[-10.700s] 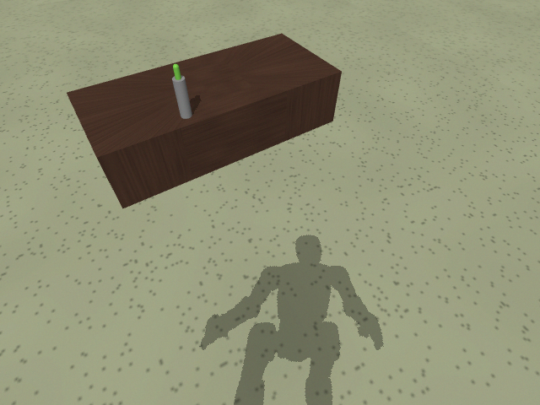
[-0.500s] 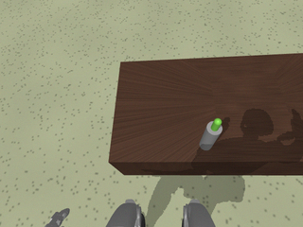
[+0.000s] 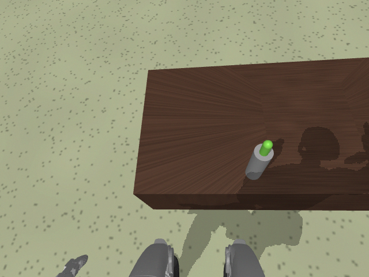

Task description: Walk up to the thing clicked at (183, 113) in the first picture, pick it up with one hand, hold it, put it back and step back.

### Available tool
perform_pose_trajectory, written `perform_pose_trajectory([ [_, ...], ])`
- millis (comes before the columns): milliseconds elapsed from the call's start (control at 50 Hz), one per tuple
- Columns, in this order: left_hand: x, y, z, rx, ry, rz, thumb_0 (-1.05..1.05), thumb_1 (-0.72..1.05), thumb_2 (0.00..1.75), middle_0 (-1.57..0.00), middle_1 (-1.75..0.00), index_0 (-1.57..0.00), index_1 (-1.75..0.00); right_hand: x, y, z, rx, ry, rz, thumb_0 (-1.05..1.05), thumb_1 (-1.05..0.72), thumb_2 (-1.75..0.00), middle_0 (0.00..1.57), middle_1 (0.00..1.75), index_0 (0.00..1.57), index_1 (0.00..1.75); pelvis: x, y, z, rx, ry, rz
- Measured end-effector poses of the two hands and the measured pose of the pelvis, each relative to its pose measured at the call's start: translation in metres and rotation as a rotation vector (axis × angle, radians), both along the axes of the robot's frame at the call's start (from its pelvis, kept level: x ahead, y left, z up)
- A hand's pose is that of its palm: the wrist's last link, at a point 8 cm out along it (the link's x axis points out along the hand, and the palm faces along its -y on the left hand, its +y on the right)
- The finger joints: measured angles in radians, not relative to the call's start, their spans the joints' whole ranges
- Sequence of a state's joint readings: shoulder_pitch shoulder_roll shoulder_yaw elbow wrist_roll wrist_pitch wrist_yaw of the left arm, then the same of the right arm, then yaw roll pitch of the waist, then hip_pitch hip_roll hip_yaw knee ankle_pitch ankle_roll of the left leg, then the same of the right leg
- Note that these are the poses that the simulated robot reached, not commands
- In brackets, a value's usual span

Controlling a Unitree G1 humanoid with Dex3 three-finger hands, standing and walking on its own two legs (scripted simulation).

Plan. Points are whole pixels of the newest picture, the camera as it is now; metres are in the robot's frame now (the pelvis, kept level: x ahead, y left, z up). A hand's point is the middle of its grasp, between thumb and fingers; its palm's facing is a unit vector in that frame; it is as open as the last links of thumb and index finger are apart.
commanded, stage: approach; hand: right
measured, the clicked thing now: (259, 159) +0.44 -0.18 -0.24
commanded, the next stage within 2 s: close in in 0.44 s
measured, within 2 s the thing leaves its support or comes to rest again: neither
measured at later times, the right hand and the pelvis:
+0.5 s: hand (304, 170) +0.40 -0.30 -0.22, palm faces +0.04 +1.00 +0.02, open 17.6 cm; pelvis -0.06 +0.01 -0.23, yaw +4 degrees
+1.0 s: hand (270, 171) +0.42 -0.22 -0.28, palm faces +0.07 +1.00 +0.00, open 17.4 cm; pelvis -0.08 +0.01 -0.29, yaw +3 degrees
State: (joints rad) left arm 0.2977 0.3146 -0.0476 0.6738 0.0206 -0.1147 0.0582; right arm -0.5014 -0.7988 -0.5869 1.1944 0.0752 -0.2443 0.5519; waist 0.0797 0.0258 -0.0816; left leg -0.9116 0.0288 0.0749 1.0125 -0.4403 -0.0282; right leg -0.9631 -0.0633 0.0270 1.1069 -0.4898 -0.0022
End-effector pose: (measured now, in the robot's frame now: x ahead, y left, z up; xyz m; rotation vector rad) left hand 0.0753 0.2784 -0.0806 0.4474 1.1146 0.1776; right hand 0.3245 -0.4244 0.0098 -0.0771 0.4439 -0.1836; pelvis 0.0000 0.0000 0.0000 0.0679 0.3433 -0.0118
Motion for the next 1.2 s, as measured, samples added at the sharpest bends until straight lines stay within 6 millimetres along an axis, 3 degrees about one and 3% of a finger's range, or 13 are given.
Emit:
perform_pose_trajectory([
  [80, -0.001, 0.002, -0.014, 0.002, 0.008, -0.023, 0.01, 0.91, 0.89, -0.21, -0.3, -0.21, -0.3, 0.006, 0.003, -0.017, 0.003, -0.047, 0.012, -0.01, 0.58, -0.05, 0.05, 0.06, 0.05, 0.05, -0.004, 0.0, -0.015, 0.0, 0.042, 0.007],
  [160, 0.001, 0.004, -0.042, 0.004, 0.008, -0.057, 0.01, 0.91, 0.89, -0.21, -0.3, -0.21, -0.3, 0.016, 0.012, -0.048, 0.009, -0.149, 0.04, -0.01, 0.6, -0.05, 0.05, 0.06, 0.05, 0.05, -0.01, 0.001, -0.045, 0.002, 0.109, 0.018],
  [260, 0.007, 0.004, -0.095, 0.013, -0.017, -0.088, 0.01, 0.9, 0.89, -0.2, -0.3, -0.21, -0.3, 0.03, 0.031, -0.101, 0.023, -0.323, 0.079, -0.01, 0.6, -0.05, 0.06, 0.05, 0.05, 0.05, -0.019, 0.003, -0.1, 0.011, 0.187, 0.031],
  [380, 0.009, 0.002, -0.172, 0.014, -0.029, -0.106, 0.01, 0.91, 0.89, -0.2, -0.3, -0.2, -0.29, 0.045, 0.051, -0.173, 0.059, -0.455, 0.103, -0.01, 0.6, -0.04, 0.07, 0.05, 0.05, 0.05, -0.036, 0.006, -0.172, 0.025, 0.236, 0.042],
  [520, -0.015, -0.003, -0.252, -0.021, 0.021, -0.1, 0.01, 0.91, 0.89, -0.2, -0.3, -0.2, -0.29, 0.052, 0.074, -0.243, 0.083, -0.454, 0.14, -0.01, 0.58, -0.04, 0.07, 0.05, 0.06, 0.04, -0.058, 0.008, -0.238, 0.03, 0.249, 0.057],
  [660, -0.054, -0.004, -0.304, -0.055, 0.093, -0.058, 0.01, 0.9, 0.89, -0.2, -0.3, -0.21, -0.29, 0.052, 0.094, -0.288, 0.065, -0.439, 0.156, -0.01, 0.55, -0.05, 0.07, 0.05, 0.06, 0.04, -0.076, 0.008, -0.285, 0.028, 0.239, 0.06],
  [760, -0.075, -0.001, -0.322, -0.062, 0.134, -0.023, 0.01, 0.9, 0.89, -0.21, -0.3, -0.21, -0.29, 0.056, 0.115, -0.302, 0.067, -0.45, 0.156, -0.01, 0.53, -0.05, 0.07, 0.04, 0.06, 0.04, -0.082, 0.008, -0.302, 0.024, 0.23, 0.058],
  [860, -0.082, 0.005, -0.324, -0.06, 0.136, 0.017, 0.01, 0.9, 0.89, -0.21, -0.3, -0.22, -0.29, 0.061, 0.136, -0.299, 0.068, -0.447, 0.152, -0.01, 0.53, -0.04, 0.07, 0.04, 0.06, 0.04, -0.083, 0.008, -0.304, 0.019, 0.229, 0.055],
  [1040, -0.07, 0.012, -0.313, -0.075, 0.104, 0.033, 0.01, 0.91, 0.88, -0.2, -0.3, -0.21, -0.28, 0.067, 0.157, -0.282, 0.06, -0.438, 0.113, -0.01, 0.53, -0.03, 0.08, 0.04, 0.06, 0.03, -0.078, 0.013, -0.29, -0.002, 0.249, 0.048],
  [1200, -0.053, 0.019, -0.314, -0.073, 0.098, 0.009, 0.01, 0.9, 0.89, -0.2, -0.29, -0.21, -0.28, 0.068, 0.166, -0.287, 0.06, -0.431, 0.107, -0.01, 0.53, -0.03, 0.07, 0.04, 0.05, 0.04, -0.075, 0.016, -0.287, -0.012, 0.256, 0.045],
])
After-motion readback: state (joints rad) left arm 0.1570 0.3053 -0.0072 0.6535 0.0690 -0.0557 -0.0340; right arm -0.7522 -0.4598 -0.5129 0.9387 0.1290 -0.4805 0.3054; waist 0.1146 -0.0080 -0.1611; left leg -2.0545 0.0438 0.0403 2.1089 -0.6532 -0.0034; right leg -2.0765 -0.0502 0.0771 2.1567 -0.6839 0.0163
